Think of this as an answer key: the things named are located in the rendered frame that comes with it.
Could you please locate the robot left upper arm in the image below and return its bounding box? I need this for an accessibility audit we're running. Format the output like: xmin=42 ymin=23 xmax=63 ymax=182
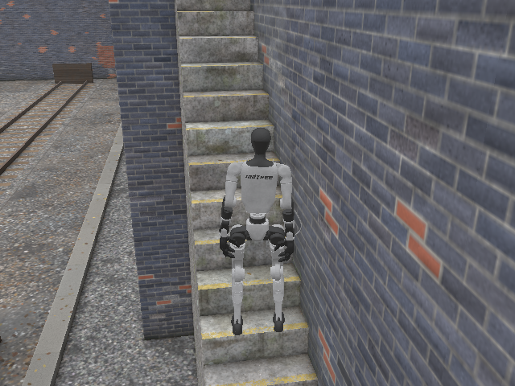
xmin=224 ymin=162 xmax=243 ymax=207

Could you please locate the robot right upper arm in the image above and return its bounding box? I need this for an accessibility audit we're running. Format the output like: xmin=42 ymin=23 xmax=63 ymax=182
xmin=276 ymin=163 xmax=292 ymax=209

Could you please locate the right robot hand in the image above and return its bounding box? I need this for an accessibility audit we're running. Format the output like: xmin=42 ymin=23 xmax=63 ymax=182
xmin=274 ymin=238 xmax=294 ymax=262

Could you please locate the left robot forearm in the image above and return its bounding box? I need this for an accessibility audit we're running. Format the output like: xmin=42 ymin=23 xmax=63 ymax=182
xmin=219 ymin=197 xmax=233 ymax=237

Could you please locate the right robot foot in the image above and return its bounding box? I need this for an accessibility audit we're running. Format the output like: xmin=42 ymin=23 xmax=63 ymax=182
xmin=273 ymin=312 xmax=285 ymax=332

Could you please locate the robot left shin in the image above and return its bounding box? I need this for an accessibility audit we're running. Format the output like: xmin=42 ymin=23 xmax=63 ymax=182
xmin=232 ymin=268 xmax=243 ymax=324

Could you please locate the right robot forearm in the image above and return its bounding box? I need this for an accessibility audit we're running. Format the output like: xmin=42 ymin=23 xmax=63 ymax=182
xmin=282 ymin=198 xmax=295 ymax=240

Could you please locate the left robot hand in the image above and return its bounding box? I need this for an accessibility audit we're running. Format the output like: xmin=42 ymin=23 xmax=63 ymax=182
xmin=220 ymin=236 xmax=240 ymax=258

